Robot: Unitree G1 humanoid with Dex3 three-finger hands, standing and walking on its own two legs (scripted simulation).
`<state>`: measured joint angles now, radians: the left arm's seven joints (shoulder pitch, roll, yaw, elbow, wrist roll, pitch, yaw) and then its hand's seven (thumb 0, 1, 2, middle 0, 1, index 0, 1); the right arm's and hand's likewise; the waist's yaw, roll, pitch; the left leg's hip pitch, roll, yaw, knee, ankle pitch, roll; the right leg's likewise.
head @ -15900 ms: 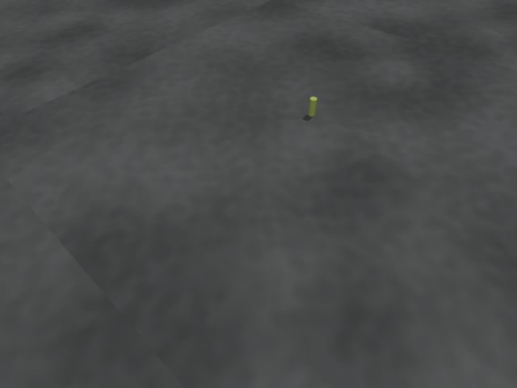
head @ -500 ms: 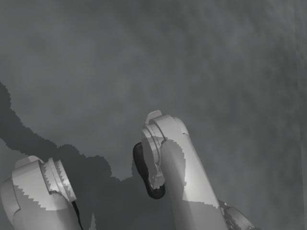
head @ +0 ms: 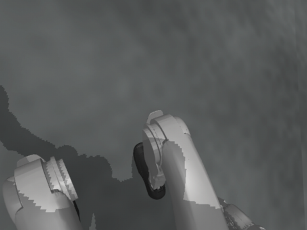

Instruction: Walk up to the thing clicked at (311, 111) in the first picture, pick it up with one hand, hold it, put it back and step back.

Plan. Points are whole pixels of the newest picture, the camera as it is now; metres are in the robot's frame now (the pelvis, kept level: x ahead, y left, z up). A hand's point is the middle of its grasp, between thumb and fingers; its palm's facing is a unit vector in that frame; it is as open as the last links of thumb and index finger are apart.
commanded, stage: close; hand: left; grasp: from above
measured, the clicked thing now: out of the picture +0.50 +0.32 -0.25
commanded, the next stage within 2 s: settle in 0.34 s
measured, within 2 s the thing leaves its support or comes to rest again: leaves its support in 0.70 s
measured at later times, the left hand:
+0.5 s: hand out of the picture +0.48 +0.34 -0.21, palm faces -0.45 -0.12 -0.89, open 7.6 cm
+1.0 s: hand out of the picture +0.49 +0.35 -0.14, palm faces -0.41 -0.08 -0.91, open 7.5 cm
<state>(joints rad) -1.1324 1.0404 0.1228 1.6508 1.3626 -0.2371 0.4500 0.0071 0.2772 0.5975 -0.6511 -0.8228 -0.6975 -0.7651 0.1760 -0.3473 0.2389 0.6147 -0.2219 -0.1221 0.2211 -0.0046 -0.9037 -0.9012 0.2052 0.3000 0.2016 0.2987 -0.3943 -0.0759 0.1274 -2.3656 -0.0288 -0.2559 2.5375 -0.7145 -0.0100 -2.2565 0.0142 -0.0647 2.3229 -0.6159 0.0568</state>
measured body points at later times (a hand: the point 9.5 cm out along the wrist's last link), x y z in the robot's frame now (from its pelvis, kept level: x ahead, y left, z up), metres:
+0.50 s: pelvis +0.00 +0.00 +0.00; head +0.27 +0.12 +0.34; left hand +0.50 +0.34 -0.16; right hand +0.03 -0.27 -0.05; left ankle +0.06 +0.12 -0.27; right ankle +0.13 -0.15 -0.27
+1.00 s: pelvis +0.00 +0.00 +0.02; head +0.25 +0.12 +0.38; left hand +0.51 +0.35 -0.09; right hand +0.07 -0.27 -0.05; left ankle +0.06 +0.12 -0.27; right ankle +0.13 -0.15 -0.27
